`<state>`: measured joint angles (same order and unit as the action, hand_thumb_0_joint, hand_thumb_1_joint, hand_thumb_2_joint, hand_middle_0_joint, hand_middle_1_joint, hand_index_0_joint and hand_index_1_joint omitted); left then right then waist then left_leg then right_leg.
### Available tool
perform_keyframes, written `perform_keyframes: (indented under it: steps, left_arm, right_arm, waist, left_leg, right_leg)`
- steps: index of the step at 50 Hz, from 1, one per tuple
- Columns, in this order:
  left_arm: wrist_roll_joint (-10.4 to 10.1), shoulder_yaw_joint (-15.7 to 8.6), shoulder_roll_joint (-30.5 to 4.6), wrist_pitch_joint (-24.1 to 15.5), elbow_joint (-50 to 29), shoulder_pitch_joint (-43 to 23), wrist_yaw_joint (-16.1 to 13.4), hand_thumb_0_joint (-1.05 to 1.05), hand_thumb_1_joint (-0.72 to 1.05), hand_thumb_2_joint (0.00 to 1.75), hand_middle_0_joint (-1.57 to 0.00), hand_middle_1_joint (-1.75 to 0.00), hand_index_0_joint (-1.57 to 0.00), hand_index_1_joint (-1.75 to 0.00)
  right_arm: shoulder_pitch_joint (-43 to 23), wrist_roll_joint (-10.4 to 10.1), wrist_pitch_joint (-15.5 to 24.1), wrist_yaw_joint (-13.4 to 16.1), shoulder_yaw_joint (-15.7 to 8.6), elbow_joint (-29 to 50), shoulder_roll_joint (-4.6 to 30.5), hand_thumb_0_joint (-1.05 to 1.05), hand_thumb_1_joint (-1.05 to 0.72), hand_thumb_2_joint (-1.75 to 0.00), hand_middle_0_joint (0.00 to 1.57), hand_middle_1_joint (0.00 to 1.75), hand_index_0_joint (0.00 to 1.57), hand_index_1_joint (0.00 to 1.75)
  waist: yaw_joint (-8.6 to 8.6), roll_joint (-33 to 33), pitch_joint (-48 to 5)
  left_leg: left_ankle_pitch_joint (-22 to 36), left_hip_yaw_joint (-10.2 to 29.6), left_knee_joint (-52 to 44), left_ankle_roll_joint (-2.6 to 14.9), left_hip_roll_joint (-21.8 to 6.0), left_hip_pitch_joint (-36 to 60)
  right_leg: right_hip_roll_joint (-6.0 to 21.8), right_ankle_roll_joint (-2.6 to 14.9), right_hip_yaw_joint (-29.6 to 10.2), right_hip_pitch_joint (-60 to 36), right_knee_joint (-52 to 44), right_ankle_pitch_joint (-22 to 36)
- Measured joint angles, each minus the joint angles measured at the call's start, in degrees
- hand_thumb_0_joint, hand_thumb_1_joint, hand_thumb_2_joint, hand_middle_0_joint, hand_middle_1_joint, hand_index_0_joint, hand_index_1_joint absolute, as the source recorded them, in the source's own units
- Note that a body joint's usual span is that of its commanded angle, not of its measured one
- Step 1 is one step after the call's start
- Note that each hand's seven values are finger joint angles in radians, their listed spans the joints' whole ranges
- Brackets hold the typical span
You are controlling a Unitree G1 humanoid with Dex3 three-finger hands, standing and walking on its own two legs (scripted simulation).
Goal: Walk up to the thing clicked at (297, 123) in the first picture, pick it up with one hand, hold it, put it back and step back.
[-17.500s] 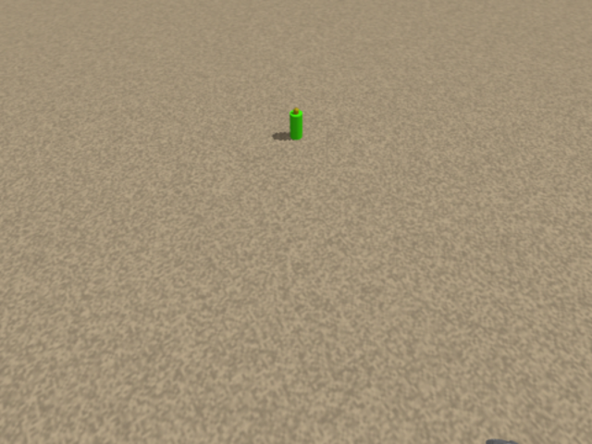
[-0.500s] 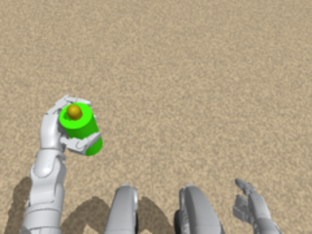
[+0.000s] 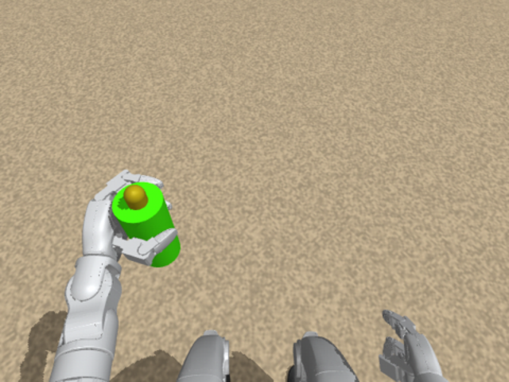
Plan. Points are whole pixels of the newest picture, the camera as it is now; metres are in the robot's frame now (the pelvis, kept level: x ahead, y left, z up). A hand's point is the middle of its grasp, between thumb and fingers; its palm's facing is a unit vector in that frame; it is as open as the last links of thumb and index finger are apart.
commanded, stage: lift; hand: left
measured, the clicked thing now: (148, 223) +0.33 +0.18 +0.03
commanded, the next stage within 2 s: hold in 0.48 s
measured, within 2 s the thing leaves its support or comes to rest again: neither
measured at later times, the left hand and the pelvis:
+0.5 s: hand (150, 206) +0.34 +0.17 +0.07, palm faces -0.02 -1.00 +0.02, open 9.7 cm; pelvis +0.01 -0.01 +0.03, yaw +0 degrees
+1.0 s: hand (150, 201) +0.34 +0.16 +0.09, palm faces -0.01 -1.00 +0.01, open 9.7 cm; pelvis +0.01 -0.01 +0.04, yaw +0 degrees
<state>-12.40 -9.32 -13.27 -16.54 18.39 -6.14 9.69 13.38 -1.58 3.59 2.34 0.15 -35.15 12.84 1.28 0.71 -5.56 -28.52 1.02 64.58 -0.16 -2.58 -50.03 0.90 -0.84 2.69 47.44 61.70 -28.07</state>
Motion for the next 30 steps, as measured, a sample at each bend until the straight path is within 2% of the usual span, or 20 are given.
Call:
perform_keyframes:
  steps: [6, 14, 30]
  left_arm:
    - [0.4, 0.2, -0.1, -0.8, 1.2, 0.0, 0.3, 0.01, -0.33, 1.11, -0.78, -1.02, -0.73, -1.02]
    - [-0.4, 0.1, 0.4, -1.6, 2.4, -0.3, 1.3, 0.01, -0.33, 1.11, -0.78, -1.03, -0.73, -1.02]
    - [-0.4, -0.2, 0.8, -2.4, 4.9, -1.2, 2.4, 0.01, -0.33, 1.11, -0.78, -1.03, -0.73, -1.02]
  right_arm:
    - [0.1, 0.2, -0.2, 0.0, -0.1, -0.1, 0.0, 0.01, -0.91, -0.90, 0.20, 0.30, 0.21, 0.30]
    - [0.2, 0.4, -0.5, 0.1, -0.1, -1.0, 0.1, 0.01, -0.91, -0.90, 0.20, 0.30, 0.21, 0.30]
    - [0.2, 0.6, -1.6, -0.1, -0.3, -1.7, 0.1, 0.01, -0.91, -0.90, 0.20, 0.30, 0.21, 0.30]
  waist:
    - [0.02, -0.3, 0.7]
    - [-0.08, -0.1, 1.3]
    - [-0.16, 0.0, 2.3]
  left_leg:
    - [0.9, -0.2, -3.0, -0.15, 0.0, 3.1]
    - [1.6, -0.3, -6.1, -0.28, 0.0, 6.9]
    - [2.9, -0.5, -10.3, -0.53, 0.0, 12.1]
  right_leg:
    - [0.0, 0.12, -0.1, -3.0, -2.8, 0.8]
    - [-0.1, 0.20, -0.1, -6.7, -5.9, 1.5]
    - [-0.2, 0.41, -0.2, -11.6, -9.7, 2.7]
